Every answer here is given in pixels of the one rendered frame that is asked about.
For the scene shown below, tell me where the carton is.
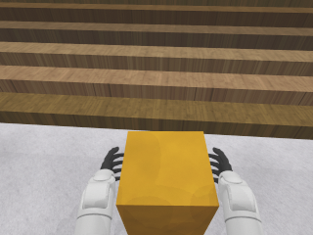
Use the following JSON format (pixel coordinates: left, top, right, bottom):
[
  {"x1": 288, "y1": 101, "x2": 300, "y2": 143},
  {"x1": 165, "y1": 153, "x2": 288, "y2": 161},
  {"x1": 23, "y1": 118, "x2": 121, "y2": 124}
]
[{"x1": 115, "y1": 131, "x2": 219, "y2": 235}]

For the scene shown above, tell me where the left robot hand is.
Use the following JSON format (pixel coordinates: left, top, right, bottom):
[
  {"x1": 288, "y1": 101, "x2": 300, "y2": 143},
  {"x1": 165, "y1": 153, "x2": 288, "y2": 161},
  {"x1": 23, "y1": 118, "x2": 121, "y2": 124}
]
[{"x1": 100, "y1": 146, "x2": 124, "y2": 181}]

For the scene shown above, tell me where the left robot forearm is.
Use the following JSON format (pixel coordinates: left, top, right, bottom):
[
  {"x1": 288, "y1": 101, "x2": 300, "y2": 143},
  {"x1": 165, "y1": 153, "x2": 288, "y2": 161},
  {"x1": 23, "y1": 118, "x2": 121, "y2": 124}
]
[{"x1": 73, "y1": 168, "x2": 115, "y2": 235}]

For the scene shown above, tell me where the right robot forearm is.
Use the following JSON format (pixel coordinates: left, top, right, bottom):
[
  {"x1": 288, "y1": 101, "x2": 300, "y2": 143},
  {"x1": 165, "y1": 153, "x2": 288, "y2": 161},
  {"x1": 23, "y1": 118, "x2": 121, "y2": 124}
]
[{"x1": 218, "y1": 170, "x2": 264, "y2": 235}]

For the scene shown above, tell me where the right robot hand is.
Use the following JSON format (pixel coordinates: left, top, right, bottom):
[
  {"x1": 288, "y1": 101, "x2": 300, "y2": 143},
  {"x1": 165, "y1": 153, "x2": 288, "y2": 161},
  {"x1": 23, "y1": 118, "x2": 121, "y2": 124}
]
[{"x1": 208, "y1": 147, "x2": 233, "y2": 184}]

